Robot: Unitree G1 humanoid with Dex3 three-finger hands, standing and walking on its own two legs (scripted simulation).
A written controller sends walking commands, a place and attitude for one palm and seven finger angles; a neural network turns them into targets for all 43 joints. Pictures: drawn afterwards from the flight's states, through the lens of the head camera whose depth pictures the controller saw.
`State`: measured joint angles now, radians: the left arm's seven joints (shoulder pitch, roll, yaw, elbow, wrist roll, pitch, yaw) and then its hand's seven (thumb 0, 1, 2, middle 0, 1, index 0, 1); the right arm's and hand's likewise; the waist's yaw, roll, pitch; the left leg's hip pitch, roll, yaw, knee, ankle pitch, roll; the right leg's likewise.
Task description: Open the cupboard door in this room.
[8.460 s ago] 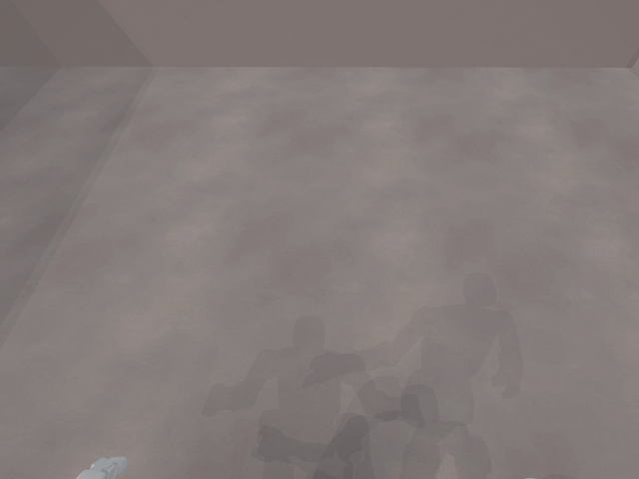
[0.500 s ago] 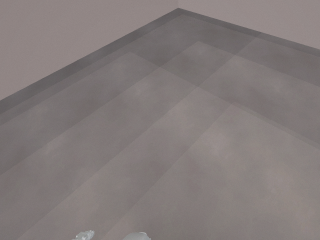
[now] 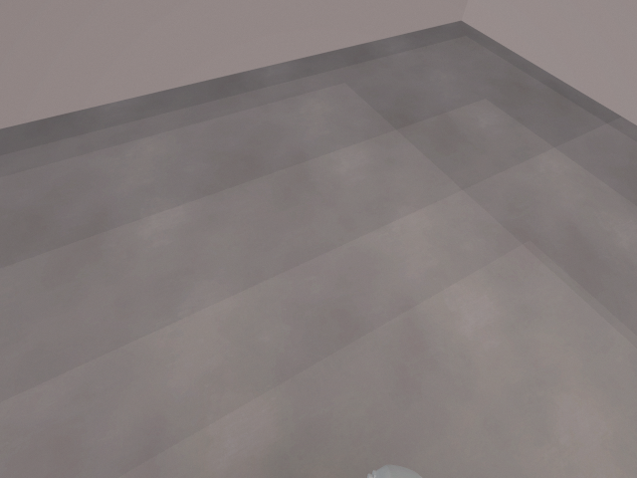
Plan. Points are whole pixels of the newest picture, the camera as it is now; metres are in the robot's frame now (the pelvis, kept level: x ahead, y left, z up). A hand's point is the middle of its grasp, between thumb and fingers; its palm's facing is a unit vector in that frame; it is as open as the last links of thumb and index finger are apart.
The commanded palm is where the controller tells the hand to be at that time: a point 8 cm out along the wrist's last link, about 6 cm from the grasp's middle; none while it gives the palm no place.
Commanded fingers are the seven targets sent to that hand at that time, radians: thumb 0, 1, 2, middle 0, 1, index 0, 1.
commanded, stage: turn or walk to find it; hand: left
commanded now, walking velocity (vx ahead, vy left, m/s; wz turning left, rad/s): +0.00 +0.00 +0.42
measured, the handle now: out of the picture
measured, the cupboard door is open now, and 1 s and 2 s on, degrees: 0 0 0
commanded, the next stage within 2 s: none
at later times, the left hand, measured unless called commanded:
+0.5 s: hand out of the picture +0.02 +0.15 -0.14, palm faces +0.22 -0.94 -0.28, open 7.4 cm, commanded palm none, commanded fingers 0.00 0.90 0.90 -0.20 -0.30 -0.20 -0.30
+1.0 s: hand out of the picture -0.09 +0.21 -0.16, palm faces +0.45 -0.85 -0.26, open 7.4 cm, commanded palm none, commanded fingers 0.00 0.90 0.90 -0.20 -0.30 -0.20 -0.30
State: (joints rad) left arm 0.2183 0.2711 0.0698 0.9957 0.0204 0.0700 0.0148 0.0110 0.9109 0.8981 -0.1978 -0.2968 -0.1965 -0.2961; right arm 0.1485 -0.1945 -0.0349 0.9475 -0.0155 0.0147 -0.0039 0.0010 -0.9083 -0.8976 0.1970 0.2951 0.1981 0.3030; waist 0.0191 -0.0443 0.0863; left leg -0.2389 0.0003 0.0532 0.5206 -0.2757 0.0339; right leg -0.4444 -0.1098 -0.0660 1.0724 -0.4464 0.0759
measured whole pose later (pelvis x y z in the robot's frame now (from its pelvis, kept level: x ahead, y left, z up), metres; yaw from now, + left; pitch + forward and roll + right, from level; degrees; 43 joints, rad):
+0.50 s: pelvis -0.02 -0.05 +0.00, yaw +13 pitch -1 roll +2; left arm 0.20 0.16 0.03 0.92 0.03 0.02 0.02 0.01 0.91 0.90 -0.20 -0.30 -0.20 -0.30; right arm 0.23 -0.26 -0.09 0.98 -0.02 0.08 0.02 0.00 -0.91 -0.90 0.20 0.29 0.20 0.30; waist -0.03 0.04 0.07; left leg -0.49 0.00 -0.02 1.15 -0.36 -0.05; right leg -0.22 -0.09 -0.16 0.51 -0.28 -0.03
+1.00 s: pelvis -0.05 -0.02 +0.00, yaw +25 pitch +0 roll +0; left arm 0.19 0.26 0.06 0.97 0.02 0.06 0.01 0.01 0.91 0.90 -0.20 -0.30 -0.20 -0.30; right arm 0.15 -0.19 -0.03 0.95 -0.02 0.02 0.00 0.00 -0.91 -0.90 0.20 0.30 0.20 0.30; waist 0.01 -0.02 0.07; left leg -0.22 -0.01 0.01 0.46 -0.23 0.02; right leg -0.44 -0.09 -0.04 1.01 -0.43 0.09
